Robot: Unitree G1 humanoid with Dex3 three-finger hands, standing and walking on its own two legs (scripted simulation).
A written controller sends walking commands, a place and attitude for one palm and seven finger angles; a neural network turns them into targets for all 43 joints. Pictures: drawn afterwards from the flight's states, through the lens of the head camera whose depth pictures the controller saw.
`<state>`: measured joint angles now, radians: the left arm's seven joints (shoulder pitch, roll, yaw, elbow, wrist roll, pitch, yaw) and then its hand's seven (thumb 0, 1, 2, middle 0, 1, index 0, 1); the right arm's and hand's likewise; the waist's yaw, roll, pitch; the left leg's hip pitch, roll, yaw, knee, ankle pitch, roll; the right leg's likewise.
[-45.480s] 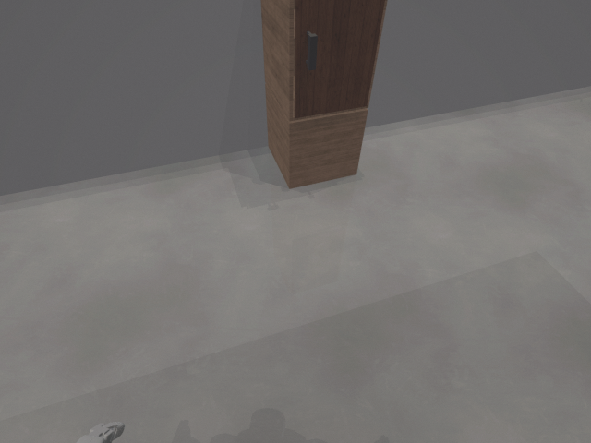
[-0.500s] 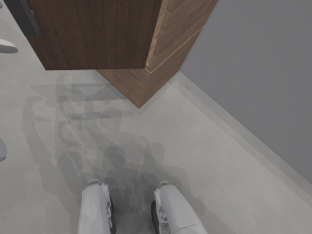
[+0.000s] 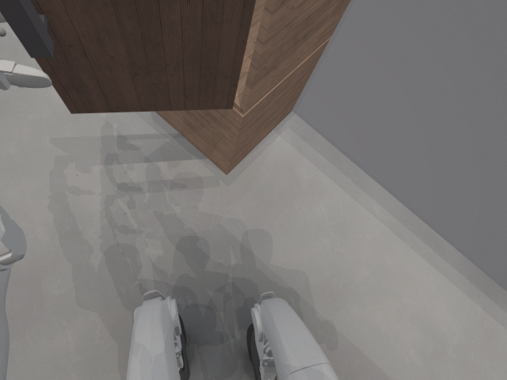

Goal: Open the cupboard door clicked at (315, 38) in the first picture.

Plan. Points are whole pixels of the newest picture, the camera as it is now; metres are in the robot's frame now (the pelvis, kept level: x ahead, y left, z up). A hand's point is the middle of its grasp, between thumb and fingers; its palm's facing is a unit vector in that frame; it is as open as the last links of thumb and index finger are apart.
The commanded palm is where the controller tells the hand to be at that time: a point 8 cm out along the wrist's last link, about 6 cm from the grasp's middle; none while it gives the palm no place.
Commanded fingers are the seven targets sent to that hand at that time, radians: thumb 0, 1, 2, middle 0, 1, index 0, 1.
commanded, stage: slide the fingers in behind the handle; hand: left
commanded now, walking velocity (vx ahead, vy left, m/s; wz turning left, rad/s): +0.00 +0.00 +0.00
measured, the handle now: out of the picture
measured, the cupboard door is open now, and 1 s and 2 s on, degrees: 50 49 53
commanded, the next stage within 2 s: close the thumb around the handle in 0.78 s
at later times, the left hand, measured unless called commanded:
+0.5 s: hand (32, 29) +0.56 +0.23 +0.09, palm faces +0.07 -1.00 -0.03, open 14.0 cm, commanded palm +0.55 +0.25 +0.08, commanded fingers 0.00 -0.50 0.30 -0.30 -1.20 -0.30 -1.20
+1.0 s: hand (36, 28) +0.57 +0.23 +0.09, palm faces +0.08 -1.00 -0.02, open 13.7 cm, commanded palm +0.55 +0.25 +0.08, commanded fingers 0.00 -0.11 0.47 -0.33 -1.24 -0.33 -1.24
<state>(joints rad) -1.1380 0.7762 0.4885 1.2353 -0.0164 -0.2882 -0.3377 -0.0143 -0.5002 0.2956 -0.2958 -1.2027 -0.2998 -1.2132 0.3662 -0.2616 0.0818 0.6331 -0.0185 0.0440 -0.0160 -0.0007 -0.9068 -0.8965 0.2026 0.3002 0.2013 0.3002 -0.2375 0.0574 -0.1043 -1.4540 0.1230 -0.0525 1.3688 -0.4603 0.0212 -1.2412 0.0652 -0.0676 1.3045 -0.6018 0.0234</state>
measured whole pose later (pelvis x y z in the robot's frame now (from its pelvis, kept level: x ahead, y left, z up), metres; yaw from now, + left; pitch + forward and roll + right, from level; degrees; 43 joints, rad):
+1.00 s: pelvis +0.01 -0.01 +0.01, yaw +1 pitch +30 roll -7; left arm -1.10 0.66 0.46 1.20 -0.02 -0.33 -0.26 -0.01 -0.45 0.32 -0.30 -1.21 -0.30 -1.21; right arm 0.38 -0.26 0.05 0.65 -0.03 0.05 0.01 0.00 -0.91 -0.90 0.20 0.30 0.20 0.30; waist -0.22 0.07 -0.11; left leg -1.41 0.12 -0.04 1.34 -0.46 0.01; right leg -1.21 0.06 -0.06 1.29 -0.61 0.01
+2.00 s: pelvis +0.01 -0.01 +0.02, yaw +1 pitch +28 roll -6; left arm -0.93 0.57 0.46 1.09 -0.08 -0.34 -0.26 0.00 0.66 0.76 -0.30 -1.32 -0.31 -1.35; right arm 0.39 -0.25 0.04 0.64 -0.01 0.07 0.01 0.00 -0.91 -0.90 0.20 0.30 0.20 0.30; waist -0.19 0.07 -0.13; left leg -1.33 0.12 -0.02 1.30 -0.46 0.01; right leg -1.14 0.06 -0.03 1.25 -0.60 0.02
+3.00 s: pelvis +0.03 -0.05 +0.05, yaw +7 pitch +18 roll +0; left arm -0.22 -0.09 -0.06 0.55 0.10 -0.50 0.58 -0.02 0.61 0.75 -0.34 -1.33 -0.31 -1.32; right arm 0.19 -0.19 -0.03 0.65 -0.09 0.05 0.02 0.01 -0.91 -0.90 0.20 0.30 0.20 0.30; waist -0.03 0.03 -0.17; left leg -1.03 0.06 -0.03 1.14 -0.42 -0.04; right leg -0.87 0.01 -0.06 1.19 -0.64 -0.04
